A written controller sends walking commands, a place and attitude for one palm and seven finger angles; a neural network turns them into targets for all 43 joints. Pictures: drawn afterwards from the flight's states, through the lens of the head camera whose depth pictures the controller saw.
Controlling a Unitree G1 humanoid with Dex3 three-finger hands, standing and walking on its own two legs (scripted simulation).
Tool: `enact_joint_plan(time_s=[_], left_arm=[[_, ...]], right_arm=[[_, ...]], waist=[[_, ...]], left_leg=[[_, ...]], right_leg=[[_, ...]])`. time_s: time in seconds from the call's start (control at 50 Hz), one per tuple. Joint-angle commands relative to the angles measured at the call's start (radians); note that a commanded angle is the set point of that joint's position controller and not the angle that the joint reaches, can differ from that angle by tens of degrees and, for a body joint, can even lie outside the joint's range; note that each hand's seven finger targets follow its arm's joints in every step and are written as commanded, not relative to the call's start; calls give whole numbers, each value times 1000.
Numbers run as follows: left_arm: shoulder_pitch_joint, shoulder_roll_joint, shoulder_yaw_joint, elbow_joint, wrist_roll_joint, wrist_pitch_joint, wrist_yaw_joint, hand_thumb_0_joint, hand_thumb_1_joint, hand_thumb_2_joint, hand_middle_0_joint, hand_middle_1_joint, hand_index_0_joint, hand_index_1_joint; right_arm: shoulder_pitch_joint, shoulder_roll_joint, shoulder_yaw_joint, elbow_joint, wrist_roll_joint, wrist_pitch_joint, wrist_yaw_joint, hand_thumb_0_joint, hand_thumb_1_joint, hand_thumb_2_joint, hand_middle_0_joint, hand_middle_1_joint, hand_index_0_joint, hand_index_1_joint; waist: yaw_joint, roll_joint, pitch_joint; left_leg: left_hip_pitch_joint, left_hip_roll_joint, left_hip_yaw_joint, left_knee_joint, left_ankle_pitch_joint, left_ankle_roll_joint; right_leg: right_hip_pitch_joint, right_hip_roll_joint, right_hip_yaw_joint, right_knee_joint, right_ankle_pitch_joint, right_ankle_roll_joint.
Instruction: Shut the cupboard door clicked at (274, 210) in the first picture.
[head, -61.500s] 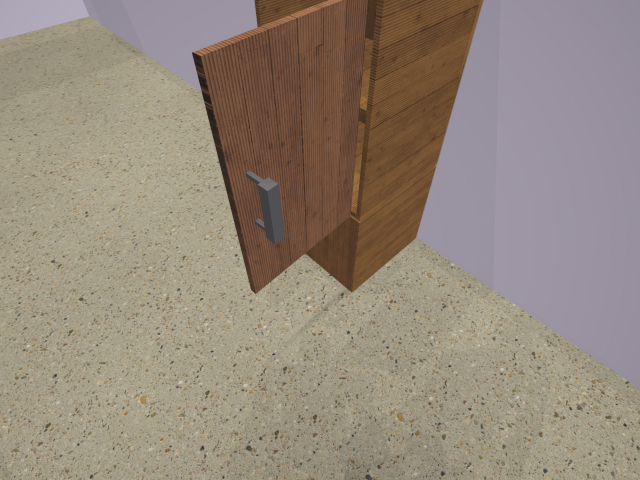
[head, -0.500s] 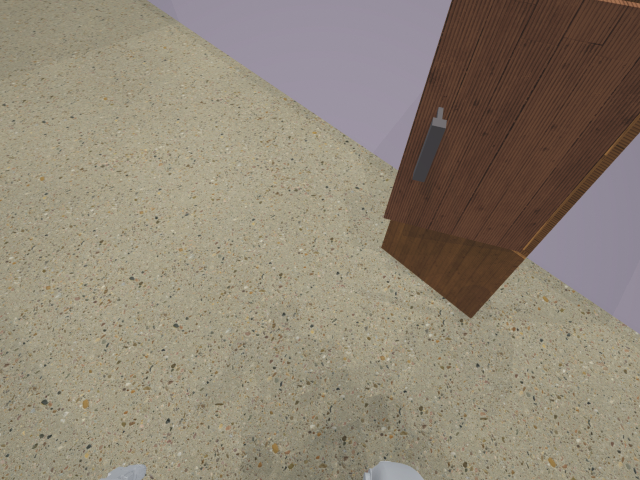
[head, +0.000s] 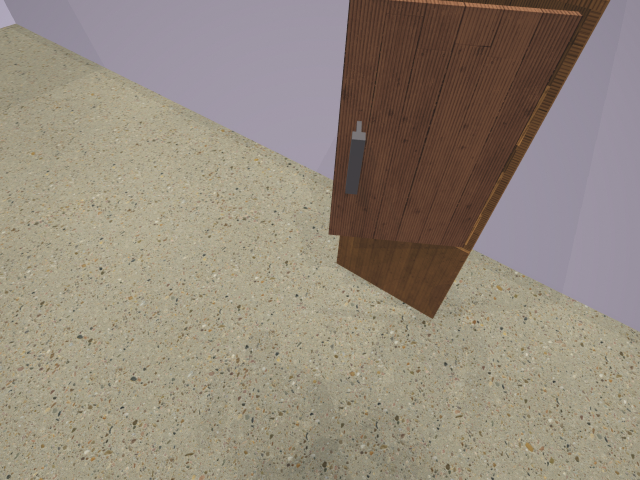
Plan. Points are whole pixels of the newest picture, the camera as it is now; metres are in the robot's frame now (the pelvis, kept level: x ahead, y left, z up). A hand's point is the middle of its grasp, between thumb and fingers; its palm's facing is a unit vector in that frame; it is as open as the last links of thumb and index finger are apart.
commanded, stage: take the last steps up to it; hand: left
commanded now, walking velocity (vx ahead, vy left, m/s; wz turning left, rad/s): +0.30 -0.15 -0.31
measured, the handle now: (355, 157) +0.74 -0.04 -0.05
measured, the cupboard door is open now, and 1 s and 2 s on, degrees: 30 30 30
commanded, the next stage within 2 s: come to a stop and stand still in 0.70 s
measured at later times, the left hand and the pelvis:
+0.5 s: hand (260, 401) +0.26 +0.11 -0.18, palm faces -0.27 -0.95 -0.18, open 7.4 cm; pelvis +0.13 -0.07 -0.01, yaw -10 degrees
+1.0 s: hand (320, 379) +0.31 +0.01 -0.19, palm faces -0.08 -0.98 -0.16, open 7.4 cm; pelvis +0.28 -0.15 -0.01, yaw -8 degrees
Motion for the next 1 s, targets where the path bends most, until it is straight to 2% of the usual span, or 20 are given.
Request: enact_joint_plan(time_s=[0.0,0.02,0.04,0.08,0.16,0.3,0.4,0.44,0.46,0.48,0.5,0.52,0.54,0.64,0.74,0.8,0.84,0.88,0.9,0.98], left_arm=[[-44,115,43,-76,-16,-11,-2,0,900,900,-200,-300,-200,-300],[-52,77,34,-106,-17,-8,-10,0,900,900,-200,-300,-200,-300],[-122,125,45,-130,0,-5,-18,0,900,900,-200,-300,-200,-300],[-79,141,57,-98,12,-8,-39,0,900,900,-200,-300,-200,-300],[-22,101,51,-53,5,-5,-50,0,900,900,-200,-300,-200,-300],[-151,67,24,-74,2,-8,-57,0,900,900,-200,-300,-200,-300],[-182,81,19,-65,-4,-23,-57,0,900,900,-200,-300,-200,-300],[-74,103,27,-28,-6,-35,-52,0,900,900,-200,-300,-200,-300],[84,136,39,25,-4,-47,-45,0,900,900,-200,-300,-200,-300],[240,224,59,75,3,-59,-30,0,900,900,-200,-300,-200,-300],[343,308,78,111,0,-64,-12,0,900,900,-200,-300,-200,-300],[302,310,73,103,-17,-61,-1,0,900,900,-200,-300,-200,-300],[205,264,63,89,-14,-64,6,0,900,900,-200,-300,-200,-300],[-3,103,9,43,-10,-84,23,0,900,900,-200,-300,-200,-300],[19,96,10,66,-5,-89,25,0,900,900,-200,-300,-200,-300],[31,95,10,83,-14,-89,27,0,900,900,-200,-300,-200,-300],[68,70,-1,96,-26,-84,37,0,900,900,-200,-300,-200,-300],[121,21,-20,95,-30,-66,56,0,900,900,-200,-300,-200,-300],[134,30,-20,97,-26,-53,60,0,900,900,-200,-300,-200,-300],[129,85,-3,94,-19,-24,61,0,900,900,-200,-300,-200,-300]], right_arm=[[213,-183,-43,-8,-17,-64,-15,0,-900,-900,200,300,200,300],[273,-285,-64,-5,-31,-64,-23,0,-900,-900,200,300,200,300],[257,-294,-65,-15,-26,-59,-28,0,-900,-900,200,300,200,300],[152,-218,-40,-49,-25,-72,-28,0,-900,-900,200,300,200,300],[156,-162,-24,-32,-18,-96,-30,0,-900,-900,200,300,200,300],[281,-157,-33,39,-20,-100,-23,0,-900,-900,200,300,200,300],[265,-179,-48,63,-24,-94,-17,0,-900,-900,200,300,200,300],[228,-198,-52,66,-18,-92,-18,0,-900,-900,200,300,200,300],[202,-198,-52,66,-10,-93,-16,0,-900,-900,200,300,200,300],[188,-162,-45,55,4,-96,-3,0,-900,-900,200,300,200,300],[179,-67,-23,25,19,-95,-4,0,-900,-900,200,300,200,300],[142,-83,-21,4,22,-87,-8,0,-900,-900,200,300,200,300],[128,-75,-26,18,22,-82,-4,0,-900,-900,200,300,200,300],[152,-25,-20,52,-9,-52,6,0,-900,-900,200,300,200,300],[96,2,-13,25,-9,-50,12,0,-900,-900,200,300,200,300],[94,0,-3,32,-9,-66,8,0,-900,-900,200,300,200,300],[140,-32,4,58,-8,-82,-1,0,-900,-900,200,300,200,300],[138,-106,-2,62,5,-77,-24,0,-900,-900,200,300,200,300],[94,-110,3,55,9,-67,-31,0,-900,-900,200,300,200,300],[3,-112,-11,39,17,-36,-44,0,-900,-900,200,300,200,300]], waist=[[-89,136,-37],[-110,392,-2],[-115,261,71],[-42,194,90],[-15,164,63],[-62,180,84],[-64,217,69],[-4,192,13],[70,121,-74],[140,-56,-169],[164,-307,-252],[136,-252,-215],[95,-214,-159],[-38,-74,-25],[-37,-91,1],[-40,-23,-4],[-44,65,-81],[-22,183,-108],[-7,188,-51],[8,174,-2]], left_leg=[[379,141,-190,-442,-72,52],[380,406,-534,-582,-293,143],[241,474,-574,-649,-367,201],[152,369,-449,-642,-262,167],[238,273,-130,-564,167,134],[339,277,3,-528,401,158],[330,293,52,-459,512,147],[300,283,83,-337,670,127],[239,237,125,-166,692,94],[24,158,175,70,504,63],[-202,-20,142,375,-232,31],[-242,9,10,525,-248,64],[-257,48,-24,578,-148,71],[-115,85,-11,376,12,46],[-66,57,33,82,45,42],[26,18,47,-134,159,43],[227,51,-24,-280,639,68],[347,248,-164,-214,1201,189],[295,268,-156,-252,1184,215],[276,196,-118,-257,1100,175]], right_leg=[[-348,-50,118,98,-273,-54],[-505,48,-41,381,-341,4],[-502,-33,56,536,-271,-9],[-469,-62,38,665,-126,8],[-470,-74,19,682,25,39],[-500,-107,-54,458,92,53],[-321,-80,-114,192,52,16],[-126,-42,-138,88,57,-9],[98,-15,-141,4,124,-24],[373,-132,0,-36,99,-71],[512,-387,355,-117,202,-164],[407,-423,393,-194,200,-198],[312,-386,327,-215,143,-185],[0,-278,18,-226,371,-165],[4,-273,14,-240,371,-201],[62,-250,16,-154,463,-173],[50,-170,-42,9,578,-67],[-34,-99,-62,35,172,21],[-18,-94,-52,16,-1,31],[-15,-113,-30,-11,210,19]])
